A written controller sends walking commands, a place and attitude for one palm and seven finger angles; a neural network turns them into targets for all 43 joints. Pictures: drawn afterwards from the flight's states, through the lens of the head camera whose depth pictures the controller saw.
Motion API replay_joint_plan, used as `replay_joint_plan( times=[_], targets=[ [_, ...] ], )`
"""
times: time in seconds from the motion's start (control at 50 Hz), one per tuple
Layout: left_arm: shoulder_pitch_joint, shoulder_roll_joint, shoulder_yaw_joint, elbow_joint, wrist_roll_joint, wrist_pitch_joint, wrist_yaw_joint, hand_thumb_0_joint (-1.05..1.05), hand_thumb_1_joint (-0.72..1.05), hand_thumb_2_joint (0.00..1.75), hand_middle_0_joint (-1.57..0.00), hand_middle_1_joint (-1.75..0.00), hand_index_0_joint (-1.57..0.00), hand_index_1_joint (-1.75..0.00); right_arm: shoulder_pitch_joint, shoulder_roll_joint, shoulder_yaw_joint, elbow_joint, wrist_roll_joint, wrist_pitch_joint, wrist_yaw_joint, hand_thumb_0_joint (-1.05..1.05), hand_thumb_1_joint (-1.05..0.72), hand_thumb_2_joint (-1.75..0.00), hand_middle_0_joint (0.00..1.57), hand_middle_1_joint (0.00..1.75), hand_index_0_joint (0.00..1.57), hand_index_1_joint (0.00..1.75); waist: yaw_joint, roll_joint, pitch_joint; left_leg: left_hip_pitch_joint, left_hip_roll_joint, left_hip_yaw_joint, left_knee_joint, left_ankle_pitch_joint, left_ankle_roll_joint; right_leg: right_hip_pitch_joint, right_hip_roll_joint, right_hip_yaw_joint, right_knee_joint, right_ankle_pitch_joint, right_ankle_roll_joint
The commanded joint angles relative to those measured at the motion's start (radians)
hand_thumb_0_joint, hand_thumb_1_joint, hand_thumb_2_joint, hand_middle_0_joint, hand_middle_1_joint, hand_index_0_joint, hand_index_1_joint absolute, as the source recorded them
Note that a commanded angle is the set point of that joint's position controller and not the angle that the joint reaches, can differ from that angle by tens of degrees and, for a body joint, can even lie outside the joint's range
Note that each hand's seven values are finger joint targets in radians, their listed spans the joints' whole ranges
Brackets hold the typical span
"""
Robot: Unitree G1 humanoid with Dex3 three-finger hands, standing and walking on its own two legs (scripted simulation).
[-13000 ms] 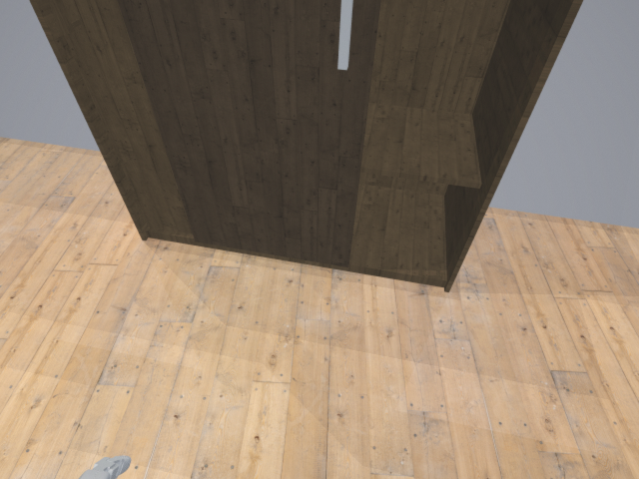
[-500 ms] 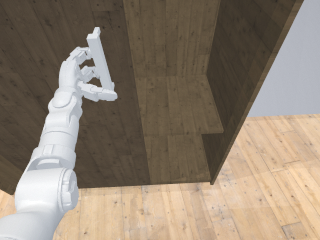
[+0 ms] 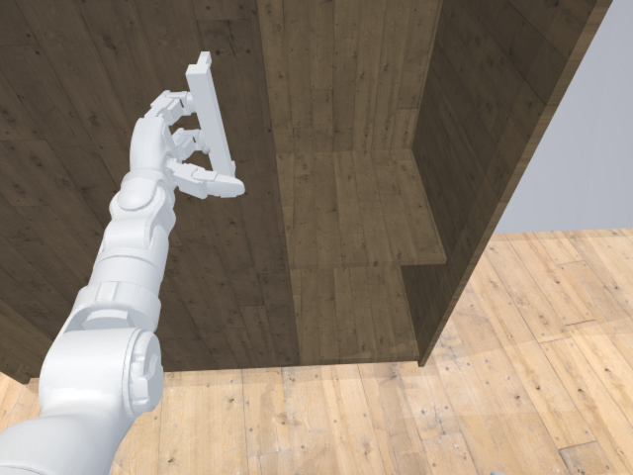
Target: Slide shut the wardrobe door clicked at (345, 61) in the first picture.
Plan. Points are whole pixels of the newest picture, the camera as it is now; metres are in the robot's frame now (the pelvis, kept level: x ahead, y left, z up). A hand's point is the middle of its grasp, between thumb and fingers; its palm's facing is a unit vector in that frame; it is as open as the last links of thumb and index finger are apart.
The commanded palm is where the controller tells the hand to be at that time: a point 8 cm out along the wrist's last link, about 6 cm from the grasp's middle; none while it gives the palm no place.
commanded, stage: move the hooked fingers beside the handle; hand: left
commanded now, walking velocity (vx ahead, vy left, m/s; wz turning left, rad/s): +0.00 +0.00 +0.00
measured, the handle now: (217, 129) +0.51 +0.12 +0.18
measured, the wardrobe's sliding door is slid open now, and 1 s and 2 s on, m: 0.38 0.38 0.38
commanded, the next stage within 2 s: none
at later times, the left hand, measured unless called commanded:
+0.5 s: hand (201, 151) +0.47 +0.14 +0.18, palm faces +0.03 -1.00 +0.01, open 13.7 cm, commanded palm +0.43 +0.20 +0.18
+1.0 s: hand (177, 154) +0.46 +0.17 +0.18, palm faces +0.05 -1.00 +0.01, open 14.0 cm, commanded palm +0.43 +0.22 +0.18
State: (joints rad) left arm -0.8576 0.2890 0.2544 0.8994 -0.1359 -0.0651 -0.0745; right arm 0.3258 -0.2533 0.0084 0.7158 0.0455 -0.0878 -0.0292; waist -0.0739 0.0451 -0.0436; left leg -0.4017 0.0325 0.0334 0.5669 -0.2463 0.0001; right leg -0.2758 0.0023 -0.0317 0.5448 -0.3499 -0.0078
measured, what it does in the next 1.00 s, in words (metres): stands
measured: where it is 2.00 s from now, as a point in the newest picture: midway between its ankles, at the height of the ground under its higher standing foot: outside the picture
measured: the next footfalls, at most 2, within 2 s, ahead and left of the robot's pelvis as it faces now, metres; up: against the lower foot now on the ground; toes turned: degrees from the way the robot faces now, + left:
none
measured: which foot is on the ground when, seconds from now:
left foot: down 0.00-1.00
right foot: down 0.00-1.00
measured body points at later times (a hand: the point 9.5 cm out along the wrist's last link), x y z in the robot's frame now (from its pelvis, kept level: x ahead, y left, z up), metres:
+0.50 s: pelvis +0.00 +0.00 +0.00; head +0.02 -0.02 +0.45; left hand +0.46 +0.19 +0.18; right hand +0.07 -0.26 -0.12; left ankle +0.02 +0.12 -0.73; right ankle -0.05 -0.11 -0.73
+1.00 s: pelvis +0.01 +0.00 +0.00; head +0.03 -0.02 +0.45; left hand +0.45 +0.22 +0.19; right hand +0.10 -0.27 -0.11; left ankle +0.02 +0.12 -0.73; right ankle -0.05 -0.11 -0.73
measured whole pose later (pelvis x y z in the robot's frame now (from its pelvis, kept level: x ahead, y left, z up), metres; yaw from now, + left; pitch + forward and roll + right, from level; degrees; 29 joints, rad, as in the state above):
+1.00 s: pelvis +0.01 +0.00 +0.00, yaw +0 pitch +4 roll +0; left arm -0.72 0.34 0.30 0.74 -0.17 -0.03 -0.14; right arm 0.32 -0.27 0.00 0.68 0.05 -0.07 -0.04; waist -0.07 0.05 -0.05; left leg -0.36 0.04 0.04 0.55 -0.26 0.00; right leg -0.23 0.01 -0.03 0.51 -0.35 -0.01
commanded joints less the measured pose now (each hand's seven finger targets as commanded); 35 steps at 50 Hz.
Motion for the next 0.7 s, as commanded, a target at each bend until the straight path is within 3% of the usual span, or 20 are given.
replay_joint_plan(
  times=[0.0,0.02,0.08,0.16,0.18,0.22,0.28,0.3,0.38,0.44,0.48,0.5,0.56,0.58,0.6,0.64,0.68],
  targets=[
    [-0.516,0.217,0.031,-0.215,0.0,-0.063,0.015,0.0,-0.5,0.3,-0.3,-1.2,-0.3,-1.2,0.025,-0.143,-0.046,-0.106,0.001,-0.038,-0.015,0.0,-0.9,-0.9,0.2,0.3,0.2,0.3,-0.015,-0.04,-0.297,0.284,-0.025,-0.026,-0.025,0.218,0.042,-0.057,0.028,0.0,-0.072,0.356,-0.006],
    [-0.507,0.199,0.021,-0.24,-0.001,-0.066,0.013,0.0,-0.5,0.3,-0.3,-1.2,-0.3,-1.2,0.021,-0.139,-0.048,-0.112,0.002,-0.042,-0.012,0.0,-0.9,-0.9,0.2,0.3,0.2,0.3,-0.008,-0.013,-0.316,0.303,-0.025,-0.024,-0.023,0.23,0.04,-0.06,0.029,0.0,-0.072,0.36,-0.007],
    [-0.464,0.24,0.058,-0.233,-0.001,-0.064,0.019,0.0,-0.5,0.3,-0.3,-1.2,-0.3,-1.2,0.028,-0.145,-0.049,-0.11,-0.001,-0.037,-0.014,0.0,-0.9,-0.9,0.2,0.3,0.2,0.3,0.001,-0.054,-0.326,0.295,-0.022,-0.027,-0.022,0.249,0.041,-0.032,0.029,-0.003,-0.071,0.373,-0.009],
    [-0.473,0.206,0.033,-0.267,-0.007,-0.057,0.016,0.0,-0.5,0.3,-0.3,-1.2,-0.3,-1.2,0.018,-0.14,-0.048,-0.12,0.002,-0.04,-0.012,0.0,-0.9,-0.9,0.2,0.3,0.2,0.3,-0.003,-0.047,-0.312,0.299,-0.022,-0.023,-0.027,0.244,0.041,-0.041,0.032,-0.003,-0.074,0.379,-0.006],
    [-0.449,0.242,0.062,-0.254,-0.005,-0.056,0.02,0.0,-0.5,0.3,-0.3,-1.2,-0.3,-1.2,0.019,-0.145,-0.049,-0.116,0.001,-0.036,-0.014,0.0,-0.9,-0.9,0.2,0.3,0.2,0.3,0.004,-0.06,-0.293,0.279,-0.021,-0.022,-0.028,0.238,0.042,-0.028,0.03,-0.003,-0.079,0.373,-0.007],
    [-0.446,0.228,0.049,-0.285,-0.003,-0.054,0.016,0.0,-0.5,0.3,-0.3,-1.2,-0.3,-1.2,0.011,-0.141,-0.049,-0.126,0.003,-0.036,-0.014,0.0,-0.9,-0.9,0.2,0.3,0.2,0.3,0.004,-0.035,-0.306,0.296,-0.023,-0.017,-0.03,0.243,0.042,-0.03,0.031,0.001,-0.079,0.383,-0.006],
    [-0.441,0.252,0.062,-0.261,-0.001,-0.043,0.018,0.0,-0.5,0.3,-0.3,-1.2,-0.3,-1.2,0.015,-0.144,-0.046,-0.12,0.002,-0.031,-0.019,0.0,-0.9,-0.9,0.2,0.3,0.2,0.3,0.003,-0.044,-0.275,0.275,-0.021,-0.017,-0.034,0.22,0.042,-0.033,0.029,0.0,-0.088,0.356,-0.007],
    [-0.456,0.259,0.064,-0.271,0.0,-0.044,0.016,0.0,-0.5,0.3,-0.3,-1.2,-0.3,-1.2,0.013,-0.144,-0.045,-0.122,0.004,-0.031,-0.019,0.0,-0.9,-0.9,0.2,0.3,0.2,0.3,0.001,-0.025,-0.276,0.272,-0.022,-0.017,-0.036,0.21,0.041,-0.036,0.029,0.002,-0.085,0.354,-0.006],
    [-0.437,0.306,0.097,-0.265,-0.001,-0.04,0.01,0.0,-0.5,0.3,-0.3,-1.2,-0.3,-1.2,0.021,-0.149,-0.047,-0.122,0.001,-0.027,-0.025,0.0,-0.9,-0.9,0.2,0.3,0.2,0.3,0.009,-0.055,-0.303,0.261,-0.024,-0.013,-0.037,0.22,0.043,0.005,0.027,0.003,-0.086,0.375,-0.006],
    [-0.409,0.279,0.089,-0.301,-0.006,-0.037,0.001,0.0,-0.5,0.3,-0.3,-1.2,-0.3,-1.2,0.011,-0.141,-0.048,-0.136,0.002,-0.03,-0.023,0.0,-0.9,-0.9,0.2,0.3,0.2,0.3,0.015,-0.015,-0.331,0.296,-0.026,-0.008,-0.032,0.262,0.043,0.007,0.027,0.007,-0.081,0.42,-0.006],
    [-0.379,0.287,0.093,-0.291,-0.01,-0.034,-0.002,0.0,-0.5,0.3,-0.3,-1.2,-0.3,-1.2,0.013,-0.145,-0.046,-0.135,0.002,-0.023,-0.023,0.0,-0.9,-0.9,0.2,0.3,0.2,0.3,0.018,-0.034,-0.315,0.278,-0.026,-0.008,-0.035,0.261,0.043,0.023,0.027,0.005,-0.086,0.423,-0.007],
    [-0.386,0.287,0.094,-0.285,-0.014,-0.032,-0.003,0.0,-0.5,0.3,-0.3,-1.2,-0.3,-1.2,0.01,-0.146,-0.046,-0.136,0.005,-0.024,-0.024,0.0,-0.9,-0.9,0.2,0.3,0.2,0.3,0.008,-0.072,-0.292,0.27,-0.024,-0.008,-0.036,0.244,0.045,0.012,0.029,0.003,-0.088,0.419,-0.003],
    [-0.418,0.297,0.089,-0.317,-0.017,-0.038,-0.02,0.0,-0.5,0.3,-0.3,-1.2,-0.3,-1.2,0.01,-0.151,-0.051,-0.137,0.006,-0.025,-0.027,0.0,-0.9,-0.9,0.2,0.3,0.2,0.3,0.0,-0.067,-0.305,0.279,-0.026,-0.001,-0.033,0.243,0.05,0.013,0.028,0.011,-0.092,0.434,0.001],
    [-0.409,0.307,0.089,-0.322,-0.017,-0.041,-0.027,0.0,-0.5,0.3,-0.3,-1.2,-0.3,-1.2,0.009,-0.15,-0.049,-0.137,0.007,-0.022,-0.028,0.0,-0.9,-0.9,0.2,0.3,0.2,0.3,0.007,-0.041,-0.306,0.276,-0.028,-0.002,-0.032,0.244,0.048,0.027,0.026,0.012,-0.093,0.427,-0.005],
    [-0.432,0.282,0.063,-0.339,-0.017,-0.046,-0.036,0.0,-0.5,0.3,-0.3,-1.2,-0.3,-1.2,0.004,-0.147,-0.049,-0.137,0.009,-0.024,-0.029,0.0,-0.9,-0.9,0.2,0.3,0.2,0.3,-0.006,-0.02,-0.308,0.299,-0.028,-0.003,-0.031,0.25,0.049,0.01,0.026,0.013,-0.093,0.435,-0.004],
    [-0.421,0.258,0.046,-0.366,-0.024,-0.05,-0.05,0.0,-0.5,0.3,-0.3,-1.2,-0.3,-1.2,0.0,-0.143,-0.051,-0.14,0.01,-0.029,-0.027,0.0,-0.9,-0.9,0.2,0.3,0.2,0.3,-0.004,0.021,-0.328,0.334,-0.028,-0.009,-0.022,0.282,0.047,-0.001,0.028,0.011,-0.088,0.447,-0.007],
    [-0.397,0.243,0.036,-0.37,-0.037,-0.043,-0.061,0.0,-0.5,0.3,-0.3,-1.2,-0.3,-1.2,-0.001,-0.145,-0.051,-0.137,0.01,-0.028,-0.029,0.0,-0.9,-0.9,0.2,0.3,0.2,0.3,-0.003,0.011,-0.335,0.342,-0.028,-0.01,-0.019,0.3,0.046,0.011,0.028,0.008,-0.091,0.461,-0.009]
  ],
)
